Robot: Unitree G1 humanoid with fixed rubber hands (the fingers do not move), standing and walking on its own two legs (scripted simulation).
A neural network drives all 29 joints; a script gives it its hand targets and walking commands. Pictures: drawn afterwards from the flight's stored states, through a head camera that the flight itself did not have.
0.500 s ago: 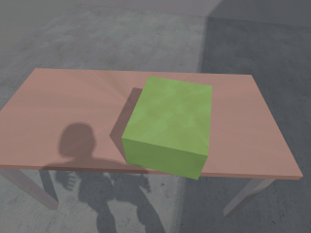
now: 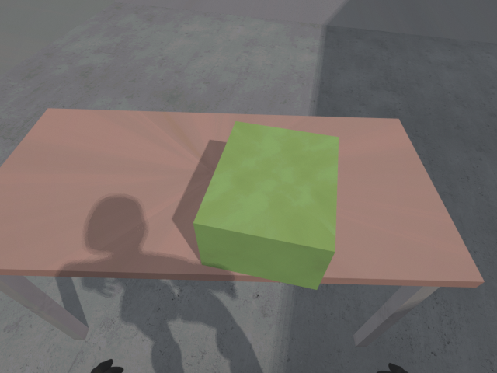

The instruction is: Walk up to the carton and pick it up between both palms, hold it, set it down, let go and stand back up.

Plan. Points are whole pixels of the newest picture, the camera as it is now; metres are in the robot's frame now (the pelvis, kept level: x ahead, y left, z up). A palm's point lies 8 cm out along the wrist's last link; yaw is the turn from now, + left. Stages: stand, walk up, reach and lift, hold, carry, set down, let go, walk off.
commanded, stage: walk up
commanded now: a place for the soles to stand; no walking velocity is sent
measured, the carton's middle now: (272, 198) +0.47 -0.04 -0.03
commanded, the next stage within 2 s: reach and lift in 0.72 s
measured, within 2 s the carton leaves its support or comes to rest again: neither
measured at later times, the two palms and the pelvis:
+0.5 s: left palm out of the picture +0.08 +0.26 -0.10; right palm out of the picture +0.04 -0.26 -0.10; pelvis -0.02 +0.01 +0.00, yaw -5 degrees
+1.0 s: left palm (112, 357) +0.17 +0.22 -0.07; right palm out of the picture +0.10 -0.26 -0.09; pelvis -0.04 +0.00 +0.00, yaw -3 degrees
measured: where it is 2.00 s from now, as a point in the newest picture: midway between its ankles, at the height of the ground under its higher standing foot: outside the picture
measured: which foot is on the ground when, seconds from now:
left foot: down 0.00-1.00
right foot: down 0.00-1.00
